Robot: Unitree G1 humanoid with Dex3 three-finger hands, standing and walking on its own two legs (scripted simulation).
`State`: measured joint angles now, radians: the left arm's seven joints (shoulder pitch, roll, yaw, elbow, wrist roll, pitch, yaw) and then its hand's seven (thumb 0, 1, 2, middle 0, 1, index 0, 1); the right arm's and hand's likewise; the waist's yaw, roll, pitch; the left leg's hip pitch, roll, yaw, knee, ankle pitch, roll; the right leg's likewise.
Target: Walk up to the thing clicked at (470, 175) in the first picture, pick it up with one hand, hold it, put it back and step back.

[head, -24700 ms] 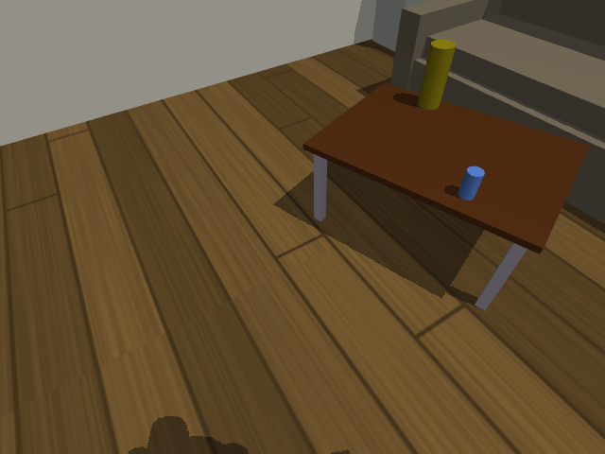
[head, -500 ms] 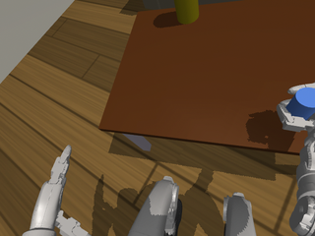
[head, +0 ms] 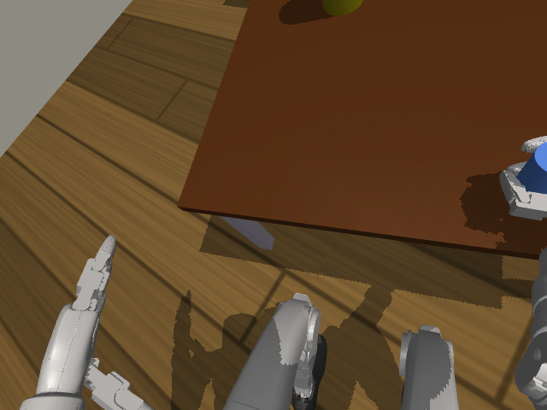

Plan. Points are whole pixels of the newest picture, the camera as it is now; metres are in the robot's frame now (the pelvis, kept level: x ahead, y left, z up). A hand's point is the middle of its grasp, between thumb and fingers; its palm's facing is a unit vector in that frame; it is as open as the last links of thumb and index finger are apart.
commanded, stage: lower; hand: right
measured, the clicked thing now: (542, 179) +0.48 -0.23 -0.06
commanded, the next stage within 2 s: loosen in 0.46 s
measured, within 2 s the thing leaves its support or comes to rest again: rests again in 0.28 s
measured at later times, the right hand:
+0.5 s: hand (526, 185) +0.48 -0.22 -0.09, palm faces +0.21 +0.98 +0.02, open 7.3 cm
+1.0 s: hand (528, 183) +0.48 -0.23 -0.09, palm faces +0.21 +0.98 +0.02, open 9.4 cm
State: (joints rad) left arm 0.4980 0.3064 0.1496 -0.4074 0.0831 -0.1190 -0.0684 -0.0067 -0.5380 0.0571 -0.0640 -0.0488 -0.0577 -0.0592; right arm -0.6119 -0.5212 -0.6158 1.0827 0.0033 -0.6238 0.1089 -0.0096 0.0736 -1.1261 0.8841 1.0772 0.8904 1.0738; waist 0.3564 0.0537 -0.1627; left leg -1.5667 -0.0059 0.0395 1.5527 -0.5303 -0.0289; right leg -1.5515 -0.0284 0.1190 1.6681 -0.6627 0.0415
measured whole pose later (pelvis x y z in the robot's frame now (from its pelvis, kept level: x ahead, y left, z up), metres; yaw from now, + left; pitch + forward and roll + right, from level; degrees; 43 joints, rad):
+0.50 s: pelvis -0.01 +0.00 -0.02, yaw +0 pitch +32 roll +5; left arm 0.51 0.33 0.19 -0.47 0.07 -0.14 -0.08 -0.01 -0.54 0.06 -0.07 -0.05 -0.06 -0.06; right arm -0.62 -0.55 -0.63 1.08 0.00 -0.63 0.11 -0.01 0.07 -1.13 0.88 1.08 0.89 1.07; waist 0.38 0.06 -0.16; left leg -1.64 -0.01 0.04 1.61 -0.54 -0.03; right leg -1.62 -0.03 0.12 1.73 -0.67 0.04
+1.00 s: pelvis -0.01 +0.00 -0.03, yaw +0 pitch +32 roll +5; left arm 0.53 0.36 0.23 -0.52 0.05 -0.15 -0.09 -0.01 -0.52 0.04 -0.08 -0.06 -0.08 -0.06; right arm -0.65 -0.58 -0.64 1.06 0.00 -0.59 0.13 0.00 0.21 -0.55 0.92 0.74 0.93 0.74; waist 0.39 0.06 -0.15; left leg -1.68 0.00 0.04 1.64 -0.53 -0.03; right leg -1.66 -0.02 0.12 1.76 -0.67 0.04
